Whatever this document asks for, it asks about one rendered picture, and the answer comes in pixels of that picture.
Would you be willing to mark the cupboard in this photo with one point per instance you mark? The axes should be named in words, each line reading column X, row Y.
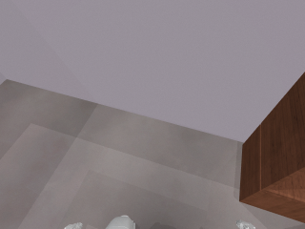
column 272, row 176

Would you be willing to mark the robot right hand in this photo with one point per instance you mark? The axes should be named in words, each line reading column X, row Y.
column 244, row 225

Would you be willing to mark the robot left thigh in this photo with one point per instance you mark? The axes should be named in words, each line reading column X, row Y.
column 121, row 223

